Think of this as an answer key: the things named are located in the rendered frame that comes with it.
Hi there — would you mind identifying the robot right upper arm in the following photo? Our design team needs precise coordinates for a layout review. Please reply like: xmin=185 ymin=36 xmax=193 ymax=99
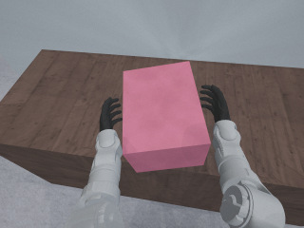
xmin=219 ymin=183 xmax=285 ymax=228

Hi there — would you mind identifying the robot left hand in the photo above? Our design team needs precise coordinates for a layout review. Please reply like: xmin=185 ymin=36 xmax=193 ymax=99
xmin=99 ymin=97 xmax=123 ymax=132

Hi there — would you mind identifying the robot right forearm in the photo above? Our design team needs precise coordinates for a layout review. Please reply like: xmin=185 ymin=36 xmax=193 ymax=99
xmin=212 ymin=120 xmax=286 ymax=222

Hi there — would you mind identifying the robot right hand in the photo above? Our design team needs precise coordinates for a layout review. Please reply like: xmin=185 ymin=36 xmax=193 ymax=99
xmin=199 ymin=85 xmax=231 ymax=123

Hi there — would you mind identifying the robot left forearm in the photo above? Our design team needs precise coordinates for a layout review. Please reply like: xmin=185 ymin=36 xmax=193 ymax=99
xmin=71 ymin=129 xmax=123 ymax=213

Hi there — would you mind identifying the pedestal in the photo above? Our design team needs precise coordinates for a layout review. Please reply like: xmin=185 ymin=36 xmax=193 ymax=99
xmin=0 ymin=49 xmax=304 ymax=226

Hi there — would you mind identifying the robot left upper arm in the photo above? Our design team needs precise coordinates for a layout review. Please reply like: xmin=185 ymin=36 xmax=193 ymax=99
xmin=65 ymin=200 xmax=124 ymax=228

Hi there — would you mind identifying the carton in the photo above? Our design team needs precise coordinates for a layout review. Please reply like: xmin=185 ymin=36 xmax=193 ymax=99
xmin=122 ymin=61 xmax=211 ymax=173

